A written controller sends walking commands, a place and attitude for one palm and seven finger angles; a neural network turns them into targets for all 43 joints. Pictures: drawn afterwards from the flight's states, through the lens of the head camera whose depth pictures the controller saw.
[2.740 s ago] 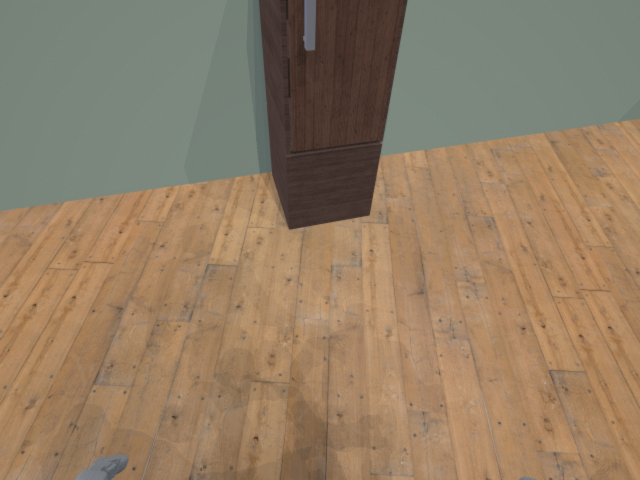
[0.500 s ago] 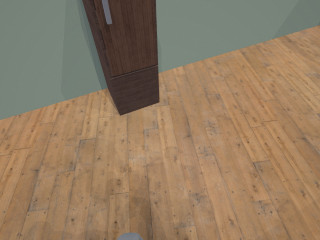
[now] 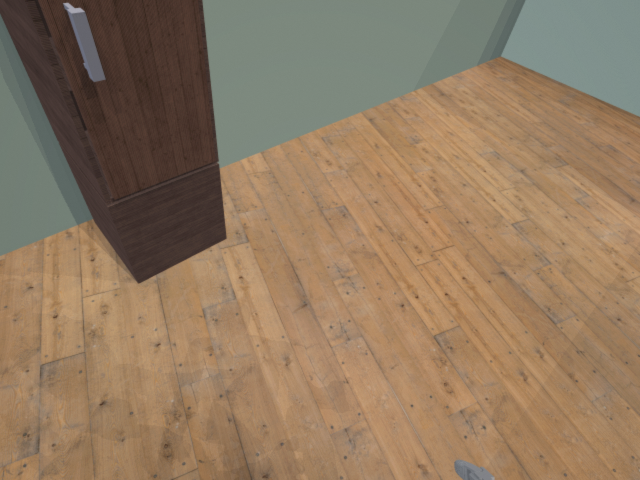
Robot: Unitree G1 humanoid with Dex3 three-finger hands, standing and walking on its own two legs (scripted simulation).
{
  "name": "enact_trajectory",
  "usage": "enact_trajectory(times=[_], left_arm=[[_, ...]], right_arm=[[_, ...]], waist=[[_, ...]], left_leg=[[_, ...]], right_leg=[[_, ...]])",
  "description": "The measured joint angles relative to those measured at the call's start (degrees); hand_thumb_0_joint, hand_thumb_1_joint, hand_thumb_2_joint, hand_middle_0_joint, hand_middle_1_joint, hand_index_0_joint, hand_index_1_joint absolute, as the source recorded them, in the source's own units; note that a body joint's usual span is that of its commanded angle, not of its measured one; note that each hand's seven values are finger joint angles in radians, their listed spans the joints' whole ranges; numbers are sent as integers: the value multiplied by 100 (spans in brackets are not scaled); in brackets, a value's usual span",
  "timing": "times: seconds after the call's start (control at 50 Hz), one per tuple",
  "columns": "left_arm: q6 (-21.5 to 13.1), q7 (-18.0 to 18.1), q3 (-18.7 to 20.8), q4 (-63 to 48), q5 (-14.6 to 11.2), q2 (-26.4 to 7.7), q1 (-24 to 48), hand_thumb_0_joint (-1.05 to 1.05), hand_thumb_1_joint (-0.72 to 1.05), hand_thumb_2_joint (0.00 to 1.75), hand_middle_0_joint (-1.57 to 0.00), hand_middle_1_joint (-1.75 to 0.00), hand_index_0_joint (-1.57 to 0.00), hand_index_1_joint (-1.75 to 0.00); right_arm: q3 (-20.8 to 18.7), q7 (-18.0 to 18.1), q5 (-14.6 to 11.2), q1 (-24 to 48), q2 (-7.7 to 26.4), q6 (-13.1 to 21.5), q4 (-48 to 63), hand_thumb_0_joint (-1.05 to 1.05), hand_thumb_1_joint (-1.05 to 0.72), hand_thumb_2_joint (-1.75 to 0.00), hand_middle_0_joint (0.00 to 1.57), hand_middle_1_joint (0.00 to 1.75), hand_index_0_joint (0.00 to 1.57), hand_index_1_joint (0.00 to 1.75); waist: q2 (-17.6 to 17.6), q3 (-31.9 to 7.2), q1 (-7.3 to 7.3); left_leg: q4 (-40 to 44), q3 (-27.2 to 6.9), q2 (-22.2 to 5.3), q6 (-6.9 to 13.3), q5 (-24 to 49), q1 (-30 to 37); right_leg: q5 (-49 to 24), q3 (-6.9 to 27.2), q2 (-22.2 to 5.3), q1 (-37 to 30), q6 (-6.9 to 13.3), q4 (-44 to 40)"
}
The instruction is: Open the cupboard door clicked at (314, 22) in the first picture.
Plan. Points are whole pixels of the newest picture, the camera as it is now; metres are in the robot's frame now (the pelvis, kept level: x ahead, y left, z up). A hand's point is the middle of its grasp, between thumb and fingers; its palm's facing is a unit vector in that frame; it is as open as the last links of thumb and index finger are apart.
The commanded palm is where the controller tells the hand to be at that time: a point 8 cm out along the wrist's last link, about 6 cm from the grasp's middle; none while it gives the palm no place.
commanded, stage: walk to a spot facing it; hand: left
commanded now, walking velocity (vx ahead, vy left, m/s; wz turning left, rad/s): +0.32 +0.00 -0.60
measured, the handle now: (83, 42) +0.85 +0.60 +0.10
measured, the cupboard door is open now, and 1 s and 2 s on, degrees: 0 0 0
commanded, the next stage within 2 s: none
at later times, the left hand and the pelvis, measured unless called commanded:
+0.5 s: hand (265, 352) +0.36 +0.12 -0.18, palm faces -0.37 -0.93 -0.08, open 7.4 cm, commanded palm none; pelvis +0.18 +0.01 -0.01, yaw -17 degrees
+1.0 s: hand (247, 282) +0.51 +0.18 -0.19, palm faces -0.41 -0.89 -0.21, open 7.4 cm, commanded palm none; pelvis +0.42 +0.00 -0.01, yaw -34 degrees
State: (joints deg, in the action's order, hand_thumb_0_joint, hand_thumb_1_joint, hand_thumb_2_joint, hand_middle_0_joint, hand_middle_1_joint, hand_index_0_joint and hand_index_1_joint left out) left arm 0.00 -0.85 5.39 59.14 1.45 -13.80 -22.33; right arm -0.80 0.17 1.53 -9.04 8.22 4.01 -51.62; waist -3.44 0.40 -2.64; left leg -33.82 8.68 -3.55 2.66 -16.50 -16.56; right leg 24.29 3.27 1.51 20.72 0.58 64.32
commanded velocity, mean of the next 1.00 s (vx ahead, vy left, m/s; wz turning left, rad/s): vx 0.28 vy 0.00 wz -0.57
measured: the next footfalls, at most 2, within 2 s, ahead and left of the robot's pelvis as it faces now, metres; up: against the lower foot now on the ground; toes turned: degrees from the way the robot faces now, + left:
right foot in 0.54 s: +0.29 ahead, -0.10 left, +0.00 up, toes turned -28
left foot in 0.96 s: +0.59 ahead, +0.04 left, +0.00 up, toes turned -25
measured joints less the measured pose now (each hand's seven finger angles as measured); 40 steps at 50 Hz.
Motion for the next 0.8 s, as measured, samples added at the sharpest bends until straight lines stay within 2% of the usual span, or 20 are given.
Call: enact_trajectory(times=[0.06,0.16,0.26,0.36,0.44,0.48,0.52,0.54,0.56,0.58,0.6,0.64,0.68,0.72,0.8], left_arm=[[57,-74,83,-196,49,-142,319,1,91,90,-20,-30,-19,-30],[127,-103,148,-518,66,-152,753,0,91,90,-20,-30,-19,-30],[224,-125,111,-586,70,-38,1066,0,91,90,-20,-29,-19,-30],[277,-168,-14,-539,58,166,1375,0,91,90,-20,-29,-19,-30],[242,-191,-131,-546,39,354,1662,0,91,90,-20,-30,-19,-30],[167,-189,-178,-585,34,425,1756,0,91,90,-20,-30,-19,-30],[47,-186,-206,-613,42,451,1757,0,91,90,-20,-30,-19,-30],[-35,-192,-227,-635,46,430,1702,0,91,90,-20,-30,-19,-30],[-127,-167,-224,-644,29,424,1644,0,91,90,-20,-30,-20,-30],[-182,-122,-219,-641,-20,420,1576,0,91,90,-20,-30,-20,-30],[-197,-80,-220,-615,-67,408,1499,0,91,90,-20,-30,-20,-30],[-203,-10,-196,-515,-122,353,1276,0,91,90,-20,-30,-20,-30],[-252,88,-117,-407,-135,248,1048,-1,92,90,-21,-30,-20,-30],[-268,110,-109,-281,-81,175,846,-1,93,90,-21,-30,-20,-30],[-292,83,-112,-156,-32,145,554,-1,92,90,-20,-30,-20,-30]], right_arm=[[-5,56,-8,-407,-65,31,-185,0,-91,-90,21,30,20,30],[-148,178,-60,-1008,113,64,-522,0,-94,-90,21,30,20,30],[-139,201,-56,-1543,152,53,-826,0,-93,-90,20,30,20,30],[-54,206,-4,-1962,12,38,-1041,0,-92,-90,20,30,20,30],[-4,182,31,-2179,-140,-19,-1159,1,-92,-90,20,30,20,30],[2,156,25,-2248,-202,-66,-1209,1,-91,-90,20,30,20,30],[0,123,4,-2318,-260,-126,-1240,1,-91,-90,21,30,20,30],[4,93,-28,-2392,-299,-158,-1230,1,-91,-90,21,30,20,30],[2,65,-71,-2368,-307,-208,-1219,1,-91,-90,21,30,20,30],[-12,59,-97,-2229,-290,-268,-1207,1,-91,-90,21,30,20,30],[-48,65,-101,-2036,-266,-313,-1163,1,-91,-90,21,30,20,30],[-101,67,-76,-1623,-217,-338,-967,1,-91,-90,21,30,20,30],[-138,66,-37,-1182,-161,-316,-715,1,-91,-90,21,30,20,30],[-188,94,7,-751,-73,-293,-448,1,-92,-90,21,30,20,30],[-282,46,14,-95,219,-250,-68,2,-95,-90,20,30,20,30]], waist=[[-9,-54,64],[25,-59,170],[71,45,333],[134,258,531],[210,463,681],[249,535,696],[215,547,655],[130,495,627],[100,452,535],[113,465,480],[146,507,474],[181,496,483],[225,407,468],[306,314,468],[461,203,371]], left_leg=[[521,245,-21,8,60,490],[1087,686,85,79,9,1046],[1321,1050,164,86,-236,1463],[1466,1341,142,-4,-536,1892],[1407,1559,27,-146,-873,2192],[1120,1696,-108,-251,-1122,2264],[305,1796,-303,-365,-1309,2162],[-492,1747,-417,-403,-1292,1930],[-1599,1475,-512,-469,-1292,1509],[-2704,1002,-515,-493,-1346,1029],[-3579,527,-472,-485,-1259,577],[-4426,-101,-452,-510,-822,-213],[-4378,-444,-557,-539,-499,-862],[-3933,-638,-666,-590,-315,-1369],[-2726,-729,-763,-697,193,-1875]], right_leg=[[-723,-378,-243,697,-66,574],[-1636,-353,-491,1549,-177,727],[-1940,-403,-607,1894,-225,450],[-1830,-778,-595,1723,-134,-524],[-1405,-1186,-386,1316,82,-1627],[-1152,-1386,-177,1042,244,-2089],[-1042,-1547,15,604,420,-2569],[-1183,-1572,23,286,575,-2875],[-1136,-1513,52,259,684,-2787],[-954,-1435,113,247,733,-2605],[-800,-1372,177,130,740,-2560],[-702,-1227,279,-196,662,-2777],[-784,-1044,350,-491,562,-3132],[-841,-862,365,-710,540,-3424],[-804,-553,281,-1005,382,-3748]])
